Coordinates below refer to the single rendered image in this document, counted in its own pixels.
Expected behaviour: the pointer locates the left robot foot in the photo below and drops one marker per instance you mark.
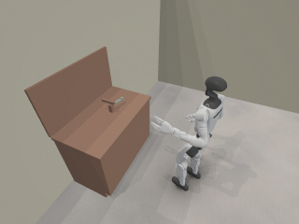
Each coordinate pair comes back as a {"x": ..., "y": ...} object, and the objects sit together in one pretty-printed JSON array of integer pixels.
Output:
[{"x": 177, "y": 182}]

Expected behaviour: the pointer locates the right robot upper arm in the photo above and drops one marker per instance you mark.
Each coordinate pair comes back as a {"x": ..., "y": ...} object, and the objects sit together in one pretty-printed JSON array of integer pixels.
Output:
[{"x": 222, "y": 97}]

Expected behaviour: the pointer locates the robot left hand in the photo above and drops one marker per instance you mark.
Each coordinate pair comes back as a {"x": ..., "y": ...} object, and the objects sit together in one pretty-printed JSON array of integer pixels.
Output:
[{"x": 165, "y": 128}]

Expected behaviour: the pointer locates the robot right hand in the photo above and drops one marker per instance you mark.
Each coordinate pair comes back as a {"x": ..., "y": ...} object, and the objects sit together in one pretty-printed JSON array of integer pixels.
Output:
[{"x": 191, "y": 116}]

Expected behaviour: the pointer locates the robot head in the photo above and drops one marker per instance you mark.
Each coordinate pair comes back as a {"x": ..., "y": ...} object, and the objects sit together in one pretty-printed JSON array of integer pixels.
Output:
[{"x": 214, "y": 84}]

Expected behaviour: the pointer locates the tap lever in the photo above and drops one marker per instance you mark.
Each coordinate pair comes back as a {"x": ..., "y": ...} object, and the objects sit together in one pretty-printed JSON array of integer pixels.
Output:
[{"x": 121, "y": 99}]

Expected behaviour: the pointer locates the left robot forearm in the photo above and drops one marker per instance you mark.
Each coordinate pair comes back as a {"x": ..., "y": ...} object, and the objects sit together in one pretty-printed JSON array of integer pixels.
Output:
[{"x": 191, "y": 139}]

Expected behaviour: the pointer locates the left robot upper arm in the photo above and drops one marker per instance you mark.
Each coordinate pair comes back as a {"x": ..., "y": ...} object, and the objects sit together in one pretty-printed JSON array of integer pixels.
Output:
[{"x": 201, "y": 118}]

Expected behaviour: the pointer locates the counter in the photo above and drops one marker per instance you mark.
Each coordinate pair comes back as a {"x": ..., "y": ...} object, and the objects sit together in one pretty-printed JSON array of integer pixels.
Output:
[{"x": 97, "y": 138}]

